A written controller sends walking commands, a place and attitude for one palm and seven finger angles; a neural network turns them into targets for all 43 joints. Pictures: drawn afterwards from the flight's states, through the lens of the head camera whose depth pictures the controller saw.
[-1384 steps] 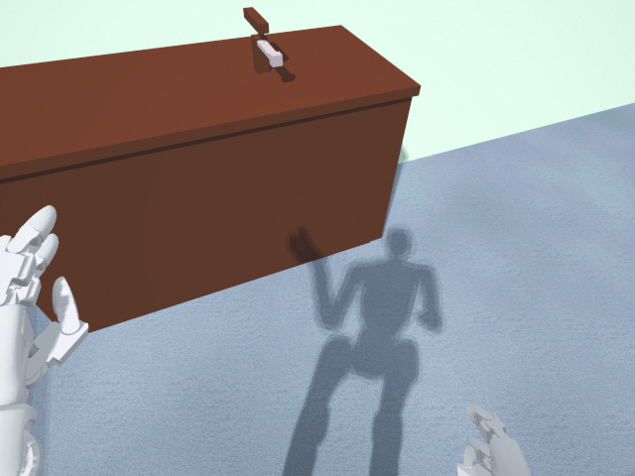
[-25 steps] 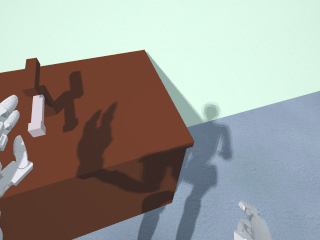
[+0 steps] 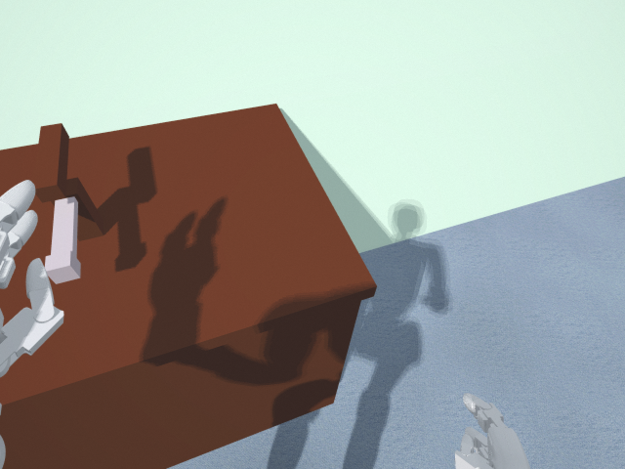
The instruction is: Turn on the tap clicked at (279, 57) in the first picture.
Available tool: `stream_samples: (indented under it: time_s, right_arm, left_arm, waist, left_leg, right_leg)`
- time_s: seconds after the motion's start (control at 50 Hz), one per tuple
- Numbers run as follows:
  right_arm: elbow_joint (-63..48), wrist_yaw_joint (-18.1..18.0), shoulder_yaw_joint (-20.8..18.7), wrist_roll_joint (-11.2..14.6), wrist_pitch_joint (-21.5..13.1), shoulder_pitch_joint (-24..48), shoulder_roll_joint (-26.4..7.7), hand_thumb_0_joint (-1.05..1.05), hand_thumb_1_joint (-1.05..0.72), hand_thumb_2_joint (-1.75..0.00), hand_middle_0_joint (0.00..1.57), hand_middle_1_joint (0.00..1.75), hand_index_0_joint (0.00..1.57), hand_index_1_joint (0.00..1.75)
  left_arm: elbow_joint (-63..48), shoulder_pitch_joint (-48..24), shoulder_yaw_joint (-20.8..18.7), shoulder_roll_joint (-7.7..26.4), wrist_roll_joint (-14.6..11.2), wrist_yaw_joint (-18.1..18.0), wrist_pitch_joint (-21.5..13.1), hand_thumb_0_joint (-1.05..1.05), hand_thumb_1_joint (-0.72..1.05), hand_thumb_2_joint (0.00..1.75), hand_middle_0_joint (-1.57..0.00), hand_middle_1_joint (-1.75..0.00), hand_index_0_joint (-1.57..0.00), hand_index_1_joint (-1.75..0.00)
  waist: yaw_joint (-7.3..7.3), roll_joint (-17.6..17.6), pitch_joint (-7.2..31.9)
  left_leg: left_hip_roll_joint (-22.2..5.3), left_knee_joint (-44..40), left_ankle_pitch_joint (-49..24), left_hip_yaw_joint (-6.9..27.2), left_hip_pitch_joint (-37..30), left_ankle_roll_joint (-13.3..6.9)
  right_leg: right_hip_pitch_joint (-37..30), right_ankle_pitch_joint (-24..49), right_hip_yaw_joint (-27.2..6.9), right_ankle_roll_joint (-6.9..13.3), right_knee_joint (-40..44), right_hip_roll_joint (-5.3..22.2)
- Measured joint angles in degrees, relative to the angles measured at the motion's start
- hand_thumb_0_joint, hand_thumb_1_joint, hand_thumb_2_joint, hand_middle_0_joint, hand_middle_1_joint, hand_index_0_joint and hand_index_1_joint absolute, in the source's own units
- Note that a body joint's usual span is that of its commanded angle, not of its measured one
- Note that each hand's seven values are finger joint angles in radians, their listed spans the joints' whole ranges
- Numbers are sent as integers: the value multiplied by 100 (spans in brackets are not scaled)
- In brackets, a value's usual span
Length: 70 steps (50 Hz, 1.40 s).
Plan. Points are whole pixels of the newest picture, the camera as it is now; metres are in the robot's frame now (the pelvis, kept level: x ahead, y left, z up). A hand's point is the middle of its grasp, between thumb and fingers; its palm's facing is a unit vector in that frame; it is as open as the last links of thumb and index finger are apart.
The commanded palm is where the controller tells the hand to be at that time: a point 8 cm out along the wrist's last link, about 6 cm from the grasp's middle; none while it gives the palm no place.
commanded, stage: shuffle to correct the standing spot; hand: left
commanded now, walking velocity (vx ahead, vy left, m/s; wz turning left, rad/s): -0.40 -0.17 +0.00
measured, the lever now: (63, 267) +0.33 +0.33 +0.07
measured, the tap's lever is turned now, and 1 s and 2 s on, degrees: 0 0 0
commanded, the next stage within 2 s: come to a stop and stand still in 0.12 s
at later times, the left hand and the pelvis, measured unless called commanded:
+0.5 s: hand (26, 345) +0.20 +0.26 +0.16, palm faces +0.32 -0.89 -0.33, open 7.4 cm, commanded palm +0.13 +0.30 +0.18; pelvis -0.04 +0.03 +0.01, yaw -3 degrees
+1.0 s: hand (33, 308) +0.23 +0.27 +0.17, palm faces +0.34 -0.88 -0.33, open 7.4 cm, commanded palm +0.16 +0.30 +0.18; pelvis -0.01 +0.03 +0.00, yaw -2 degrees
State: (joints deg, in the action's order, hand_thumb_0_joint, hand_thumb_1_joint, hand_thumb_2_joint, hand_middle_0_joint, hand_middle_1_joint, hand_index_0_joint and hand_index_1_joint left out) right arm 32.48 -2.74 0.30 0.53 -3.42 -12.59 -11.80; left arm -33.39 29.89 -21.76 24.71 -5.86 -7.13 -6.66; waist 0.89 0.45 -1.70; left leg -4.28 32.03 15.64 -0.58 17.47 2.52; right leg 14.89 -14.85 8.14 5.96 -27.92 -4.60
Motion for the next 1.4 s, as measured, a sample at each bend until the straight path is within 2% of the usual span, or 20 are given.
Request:
stream_samples:
  time_s: [0.12, 0.26, 0.28, 0.3, 0.32, 0.34, 0.36, 0.4, 0.44, 0.48, 0.52, 0.58, 0.64, 0.7, 0.76, 0.84, 0.92, 1.14, 1.24, 1.4]
  right_arm:
    - [-127, 20, -19, 13, -34, 144, -2, 1, -90, -90, 20, 30, 20, 30]
    - [-93, -21, -66, -9, -99, 368, 37, 1, -90, -90, 20, 30, 20, 30]
    - [272, -76, -245, 280, -412, 290, 109, 1, -90, -90, 20, 30, 20, 30]
    - [613, -139, -298, 258, -539, 249, 176, 1, -91, -90, 20, 29, 20, 30]
    - [822, -113, -271, 195, -612, 218, 210, 1, -91, -90, 20, 29, 20, 30]
    - [865, -33, -212, 164, -652, 172, 200, 1, -91, -90, 20, 29, 20, 30]
    - [758, 57, -140, 141, -674, 112, 142, 1, -91, -90, 20, 29, 20, 30]
    - [412, 199, -48, 128, -738, -8, -48, 1, -91, -90, 20, 29, 20, 30]
    - [235, 272, -35, 155, -794, -50, -162, 1, -90, -90, 20, 30, 20, 30]
    - [200, 273, 2, 122, -754, -38, -124, 1, -90, -90, 20, 30, 20, 30]
    - [125, 240, 58, 56, -705, -71, -65, 1, -90, -90, 20, 30, 20, 30]
    - [0, 215, 75, -7, -630, -123, 67, 1, -90, -90, 20, 30, 20, 30]
    - [-60, 249, 59, -18, -561, -153, 167, 1, -90, -90, 20, 30, 20, 30]
    - [-37, 324, 76, -16, -531, -148, 214, 1, -90, -90, 20, 30, 20, 30]
    - [-1, 384, 101, -4, -535, -220, 208, 1, -90, -90, 20, 30, 20, 30]
    - [105, 359, 139, -28, -531, -325, 151, 1, -90, -90, 20, 30, 20, 30]
    - [212, 286, 158, -74, -517, -303, 86, 1, -90, -90, 20, 30, 20, 30]
    - [22, 217, 67, -25, -361, 154, -16, 1, -90, -90, 20, 30, 20, 30]
    - [-57, 172, 57, -3, -239, 222, -38, 1, -90, -90, 20, 30, 20, 30]
    - [7, 111, 114, -5, -153, 183, 8, 1, -90, -90, 20, 30, 20, 30]
  left_arm:
    - [-59, -51, -30, -24, 28, 22, 1, 2, 89, 90, -21, -30, -21, -30]
    - [-172, -12, -90, 35, 65, 24, -283, 2, 89, 90, -21, -30, -21, -30]
    - [95, -540, 44, 300, 223, 219, -343, 2, 89, 90, -21, -30, -22, -30]
    - [481, -1173, 30, 632, 334, 412, -522, 2, 89, 90, -22, -30, -22, -30]
    - [973, -1689, -76, 849, 365, 526, -760, 2, 88, 90, -22, -30, -22, -30]
    - [1425, -2000, -214, 904, 303, 584, -875, 2, 88, 90, -22, -30, -22, -30]
    - [1709, -2083, -364, 822, 230, 581, -856, 2, 89, 90, -22, -30, -22, -30]
    - [1848, -1849, -474, 417, 109, 471, -756, 1, 89, 90, -21, -30, -22, -30]
    - [1677, -1447, -244, -50, 50, 365, -722, 2, 90, 90, -20, -30, -21, -30]
    - [1454, -1080, 113, -406, 107, 334, -682, 2, 90, 90, -20, -30, -20, -30]
    - [1251, -829, 394, -578, 219, 343, -633, 2, 90, 90, -20, -30, -21, -30]
    - [1046, -822, 444, -421, 354, 367, -600, 2, 89, 90, -21, -30, -21, -30]
    - [945, -1032, 169, -136, 349, 361, -600, 2, 89, 90, -22, -30, -22, -30]
    - [828, -1158, -161, -19, 310, 303, -631, 2, 89, 90, -22, -30, -22, -30]
    - [693, -1080, -246, -117, 290, 245, -679, 2, 89, 90, -21, -30, -21, -30]
    - [722, -854, -27, -373, 344, 219, -672, 2, 90, 90, -21, -30, -21, -30]
    - [873, -756, 182, -527, 375, 197, -589, 2, 89, 90, -21, -30, -21, -30]
    - [543, -579, 86, -273, 298, 122, -581, 2, 89, 90, -21, -30, -21, -30]
    - [586, -439, 104, -270, 279, 130, -536, 2, 89, 90, -21, -30, -21, -30]
    - [708, -561, 251, -458, 281, 58, -334, 2, 89, 90, -21, -30, -21, -30]
  waist:
    - [-39, -80, -119]
    - [-17, -85, -224]
    - [-351, -113, -223]
    - [-582, -39, -206]
    - [-695, 68, -177]
    - [-768, 140, -134]
    - [-769, 143, -91]
    - [-636, -35, -36]
    - [-486, -172, -34]
    - [-398, -30, -99]
    - [-325, 116, -130]
    - [-257, 299, -216]
    - [-255, 332, -252]
    - [-249, 242, -253]
    - [-239, 157, -152]
    - [-232, 96, 26]
    - [-216, 89, 94]
    - [-38, 113, -2]
    - [-93, 69, 39]
    - [-226, 82, 5]
  left_leg:
    - [-38, -2, -35, 23, 40, 30]
    - [-15, 162, -101, 35, 275, -39]
    - [-119, 106, -30, 9, 214, 176]
    - [-76, 305, -179, 90, 265, 107]
    - [45, 584, -243, 132, 331, 8]
    - [160, 708, -166, 82, 322, -88]
    - [252, 642, -74, -8, 253, -159]
    - [371, 130, -182, -158, -15, -266]
    - [411, -349, -4, -234, -293, -428]
    - [520, -532, -165, -346, -418, -508]
    - [578, -605, -302, -399, -456, -552]
    - [638, -492, -297, -387, -407, -600]
    - [628, -200, -163, -344, -277, -614]
    - [524, 29, -19, -309, -215, -597]
    - [463, 150, 106, -288, -224, -580]
    - [468, 127, 209, -272, -322, -568]
    - [478, -41, 218, -257, -453, -551]
    - [505, -306, 225, -237, -687, -530]
    - [519, -392, 201, -244, -727, -549]
    - [573, -518, 105, -235, -807, -595]
  right_leg:
    - [2, 71, 21, 48, 80, -44]
    - [262, 85, 51, 92, -150, -4]
    - [138, 178, 35, 70, 57, -86]
    - [42, 332, 36, 75, 281, -101]
    - [7, 435, 25, 83, 404, -62]
    - [9, 507, -38, 85, 468, -25]
    - [34, 553, -118, 75, 481, -1]
    - [79, 576, -214, -4, 431, -2]
    - [107, 550, -266, -151, 347, -1]
    - [87, 521, -375, -301, 300, 110]
    - [145, 288, -436, -409, 135, 166]
    - [282, -118, -466, -535, -266, 226]
    - [269, -300, -474, -538, -459, 263]
    - [197, -199, -357, -472, -383, 210]
    - [80, 40, -302, -378, -228, 164]
    - [-54, 173, -295, -267, -105, 154]
    - [-186, 121, -298, -248, 52, 147]
    - [-413, 95, -304, -274, 288, 153]
    - [-457, 127, -315, -301, 383, 161]
    - [-537, 208, -309, -342, 488, 210]
